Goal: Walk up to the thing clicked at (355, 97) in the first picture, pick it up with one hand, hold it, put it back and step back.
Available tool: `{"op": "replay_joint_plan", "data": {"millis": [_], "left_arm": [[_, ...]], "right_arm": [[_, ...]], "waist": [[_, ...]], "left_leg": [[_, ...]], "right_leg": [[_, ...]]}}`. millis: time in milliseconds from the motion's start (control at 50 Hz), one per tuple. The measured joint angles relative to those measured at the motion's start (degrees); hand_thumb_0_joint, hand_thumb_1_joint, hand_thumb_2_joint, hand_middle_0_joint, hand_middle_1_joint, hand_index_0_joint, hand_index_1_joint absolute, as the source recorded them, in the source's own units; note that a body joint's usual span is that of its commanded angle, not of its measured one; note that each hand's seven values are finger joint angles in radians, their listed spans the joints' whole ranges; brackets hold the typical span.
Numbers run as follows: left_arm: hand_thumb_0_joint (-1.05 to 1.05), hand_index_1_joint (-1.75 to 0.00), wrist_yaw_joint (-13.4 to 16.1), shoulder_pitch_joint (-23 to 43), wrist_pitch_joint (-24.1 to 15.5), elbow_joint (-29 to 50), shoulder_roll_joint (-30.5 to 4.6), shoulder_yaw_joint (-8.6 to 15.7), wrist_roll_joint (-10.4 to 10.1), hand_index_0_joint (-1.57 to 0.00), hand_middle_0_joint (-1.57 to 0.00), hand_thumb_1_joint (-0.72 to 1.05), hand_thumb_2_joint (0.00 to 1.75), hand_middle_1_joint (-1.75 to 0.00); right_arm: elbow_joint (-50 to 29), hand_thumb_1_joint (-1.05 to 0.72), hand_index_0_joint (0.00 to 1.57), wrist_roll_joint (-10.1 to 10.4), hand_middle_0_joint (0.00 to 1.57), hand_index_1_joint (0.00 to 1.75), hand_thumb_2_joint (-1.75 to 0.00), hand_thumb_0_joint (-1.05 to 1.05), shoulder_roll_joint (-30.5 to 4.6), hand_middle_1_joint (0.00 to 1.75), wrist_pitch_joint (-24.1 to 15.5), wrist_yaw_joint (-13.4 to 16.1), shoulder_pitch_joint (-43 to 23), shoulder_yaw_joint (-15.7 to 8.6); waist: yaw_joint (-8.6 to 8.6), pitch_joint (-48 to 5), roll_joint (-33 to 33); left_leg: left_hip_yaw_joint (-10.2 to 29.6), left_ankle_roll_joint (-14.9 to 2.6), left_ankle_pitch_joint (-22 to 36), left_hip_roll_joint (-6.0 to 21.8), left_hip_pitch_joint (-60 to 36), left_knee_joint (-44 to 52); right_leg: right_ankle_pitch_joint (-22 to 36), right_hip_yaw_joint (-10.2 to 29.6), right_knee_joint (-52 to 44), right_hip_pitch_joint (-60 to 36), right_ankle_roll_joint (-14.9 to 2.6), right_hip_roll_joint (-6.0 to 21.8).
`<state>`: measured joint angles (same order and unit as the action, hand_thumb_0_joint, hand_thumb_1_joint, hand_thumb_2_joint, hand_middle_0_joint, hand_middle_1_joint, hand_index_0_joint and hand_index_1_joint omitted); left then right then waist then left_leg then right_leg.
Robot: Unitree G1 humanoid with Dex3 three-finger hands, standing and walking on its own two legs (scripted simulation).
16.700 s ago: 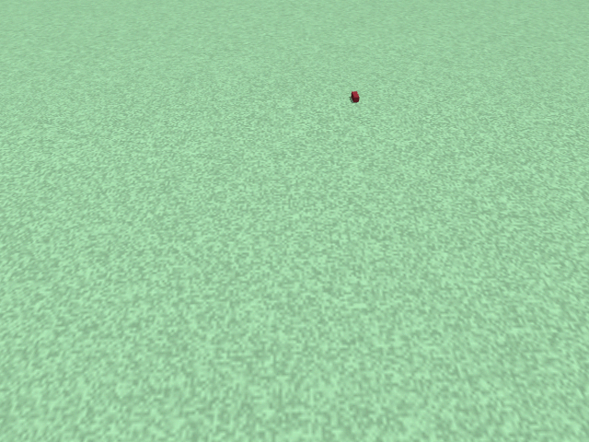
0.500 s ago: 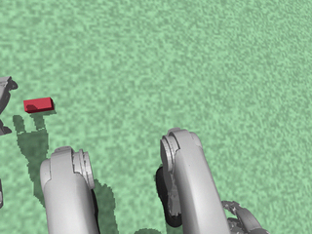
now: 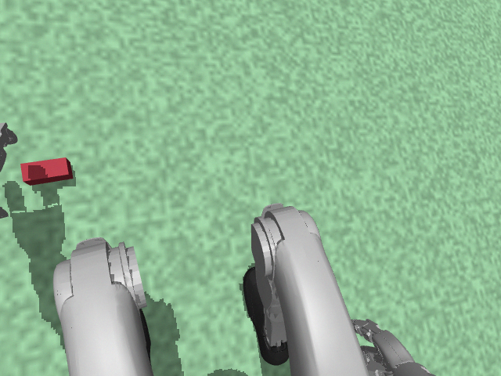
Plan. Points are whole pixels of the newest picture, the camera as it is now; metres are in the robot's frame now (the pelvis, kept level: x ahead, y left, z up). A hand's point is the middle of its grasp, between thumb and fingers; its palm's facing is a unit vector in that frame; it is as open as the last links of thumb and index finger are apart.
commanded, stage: rise first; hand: left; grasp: from above
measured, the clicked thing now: (47, 171) +0.47 +0.28 -0.30
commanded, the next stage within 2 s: approach in 1.20 s
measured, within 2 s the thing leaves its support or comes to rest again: neither
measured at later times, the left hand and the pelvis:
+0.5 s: hand out of the picture +0.43 +0.33 -0.18, palm faces -0.44 -0.08 -0.89, open 12.7 cm; pelvis +0.00 +0.00 +0.00, yaw -1 degrees
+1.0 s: hand out of the picture +0.43 +0.33 -0.16, palm faces -0.45 -0.07 -0.89, open 12.4 cm; pelvis -0.01 +0.00 +0.00, yaw +0 degrees
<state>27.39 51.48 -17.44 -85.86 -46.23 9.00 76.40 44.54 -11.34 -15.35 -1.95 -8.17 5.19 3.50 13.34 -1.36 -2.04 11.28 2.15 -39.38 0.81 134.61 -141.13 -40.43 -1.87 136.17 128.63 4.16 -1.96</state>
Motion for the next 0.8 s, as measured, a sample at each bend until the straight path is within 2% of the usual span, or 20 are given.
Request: {"op": "replay_joint_plan", "data": {"millis": [240,400,480,800], "left_arm": [[0.00,-0.72,-0.15,0.30,1.46,0.68,-0.65,0.56,-0.18,-0.33,-0.35,-0.28,0.81,-0.70],[0.00,-0.74,-1.80,0.63,1.71,0.86,-0.88,-0.53,-1.08,-0.33,-0.34,-0.28,0.82,-0.71],[0.00,-0.73,-2.39,0.45,1.15,1.48,-1.16,-0.13,-1.25,-0.33,-0.35,-0.28,0.81,-0.71],[0.00,-0.73,-2.55,0.78,1.35,1.97,-0.72,-1.04,-0.67,-0.34,-0.36,-0.27,0.80,-0.70]], "right_arm": [[-0.26,-0.91,0.20,-0.01,0.21,0.30,-0.90,0.00,0.12,0.30,-0.36,-0.34,0.57,0.57],[-0.39,-0.91,0.20,0.47,0.21,0.30,-0.90,0.00,-0.09,0.30,-0.29,-0.37,1.17,0.77],[-0.70,-0.91,0.20,0.61,0.21,0.30,-0.90,0.00,-0.20,0.30,-0.33,-0.42,1.34,0.81],[-1.18,-0.91,0.20,1.23,0.21,0.30,-0.90,0.00,-0.37,0.30,-0.34,-0.39,1.39,0.65]], "waist": [[0.81,0.26,-0.01],[0.61,0.28,0.40],[0.56,0.61,0.51],[0.45,-0.05,0.56]], "left_leg": [[0.14,-0.34,-0.03,-0.01,0.48,-0.51],[-0.11,-0.68,-0.13,0.08,0.21,-0.20],[0.02,-0.70,-0.02,-0.01,0.10,-0.14],[-0.21,-0.81,0.59,-0.09,-0.21,0.57]], "right_leg": [[0.02,-0.12,0.10,0.12,0.07,-0.11],[-0.05,0.02,-0.31,-0.25,0.22,-0.09],[0.01,-0.14,-0.49,-0.52,0.17,-0.03],[0.50,-0.07,-1.10,-0.85,0.09,0.12]]}}
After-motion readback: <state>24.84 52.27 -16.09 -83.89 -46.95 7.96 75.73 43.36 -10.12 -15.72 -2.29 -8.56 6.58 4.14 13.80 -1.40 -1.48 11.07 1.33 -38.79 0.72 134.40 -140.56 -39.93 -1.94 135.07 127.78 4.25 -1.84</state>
